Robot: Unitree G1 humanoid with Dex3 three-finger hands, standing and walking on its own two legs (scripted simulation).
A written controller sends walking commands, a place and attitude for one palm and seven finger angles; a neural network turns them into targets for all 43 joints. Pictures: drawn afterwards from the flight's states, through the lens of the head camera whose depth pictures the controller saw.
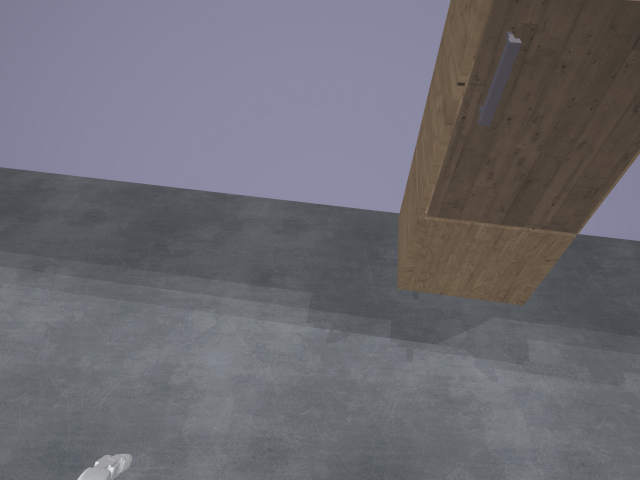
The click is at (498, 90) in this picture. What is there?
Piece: cupboard door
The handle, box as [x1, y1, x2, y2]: [478, 31, 521, 125]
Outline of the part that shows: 509,31 506,32 505,37 507,41 484,104 479,108 479,125 489,125 521,43 518,38 515,38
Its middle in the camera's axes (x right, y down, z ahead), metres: +0.37 -0.33 +0.81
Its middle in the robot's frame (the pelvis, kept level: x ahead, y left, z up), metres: +0.86 -0.33 +0.10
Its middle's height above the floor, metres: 0.86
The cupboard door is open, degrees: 0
